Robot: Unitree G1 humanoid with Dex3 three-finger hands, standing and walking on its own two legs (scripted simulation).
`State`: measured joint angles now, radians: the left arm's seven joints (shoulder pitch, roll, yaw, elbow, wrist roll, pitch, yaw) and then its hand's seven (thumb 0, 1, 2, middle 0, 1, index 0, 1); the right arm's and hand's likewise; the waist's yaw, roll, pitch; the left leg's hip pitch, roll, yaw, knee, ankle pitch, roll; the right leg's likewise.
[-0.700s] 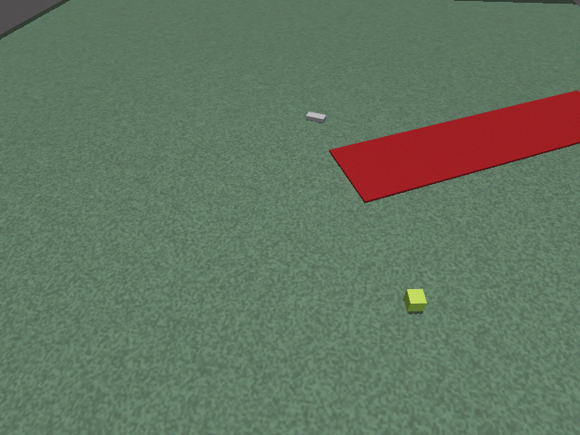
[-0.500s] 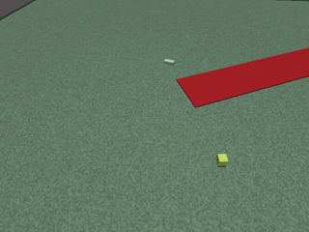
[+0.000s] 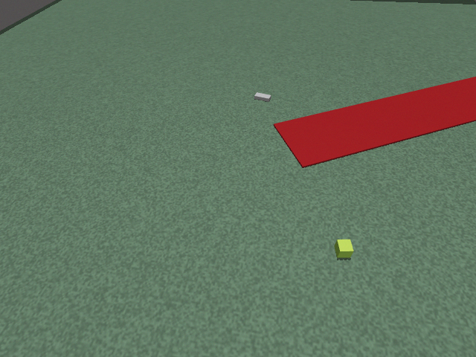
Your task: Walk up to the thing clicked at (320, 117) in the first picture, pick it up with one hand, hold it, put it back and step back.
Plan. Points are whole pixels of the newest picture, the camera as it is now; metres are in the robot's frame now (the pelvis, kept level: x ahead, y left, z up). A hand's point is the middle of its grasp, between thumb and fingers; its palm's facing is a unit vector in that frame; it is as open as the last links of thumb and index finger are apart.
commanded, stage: stand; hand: left
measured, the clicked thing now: (262, 97) +2.03 -0.12 -0.77
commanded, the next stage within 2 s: walk up in 0.42 s
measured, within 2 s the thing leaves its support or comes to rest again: neither
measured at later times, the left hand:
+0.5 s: hand out of the picture +0.08 +0.26 -0.16, palm faces -0.07 -0.94 -0.33, open 7.4 cm
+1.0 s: hand (180, 308) +0.26 +0.15 -0.13, palm faces -0.15 -0.90 -0.41, open 7.4 cm
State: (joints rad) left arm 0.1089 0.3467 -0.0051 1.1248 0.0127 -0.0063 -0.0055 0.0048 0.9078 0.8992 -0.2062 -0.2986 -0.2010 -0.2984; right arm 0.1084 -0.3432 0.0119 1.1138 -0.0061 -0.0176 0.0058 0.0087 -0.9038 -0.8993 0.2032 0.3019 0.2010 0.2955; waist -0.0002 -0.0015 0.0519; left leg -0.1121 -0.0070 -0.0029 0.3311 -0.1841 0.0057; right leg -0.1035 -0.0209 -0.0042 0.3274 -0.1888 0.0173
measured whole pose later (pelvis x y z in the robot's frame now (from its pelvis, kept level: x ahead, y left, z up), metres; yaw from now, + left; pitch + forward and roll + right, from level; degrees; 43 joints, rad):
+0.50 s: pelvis +0.01 +0.00 +0.00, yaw -3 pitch -1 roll +1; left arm 0.18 0.37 0.03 1.08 0.03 0.00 -0.05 0.01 0.91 0.90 -0.21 -0.30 -0.20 -0.30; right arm 0.14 -0.35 -0.04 1.06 -0.03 -0.04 0.05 0.01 -0.90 -0.90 0.21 0.30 0.20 0.30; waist 0.01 -0.01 0.01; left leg -0.14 -0.01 0.05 0.41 -0.32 0.03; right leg -0.21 -0.03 0.02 0.54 -0.39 -0.01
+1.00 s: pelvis +0.19 -0.12 -0.01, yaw -12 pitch -3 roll -1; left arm 0.34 0.38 0.04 0.98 0.00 -0.09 -0.05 0.00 0.90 0.90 -0.21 -0.30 -0.20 -0.30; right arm 0.16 -0.44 -0.06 0.95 -0.02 -0.03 0.11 0.01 -0.91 -0.90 0.20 0.30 0.20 0.29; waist 0.04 0.10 0.04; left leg -0.51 0.10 0.02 1.03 -0.26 0.01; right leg -0.11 0.00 -0.06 0.43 -0.27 -0.02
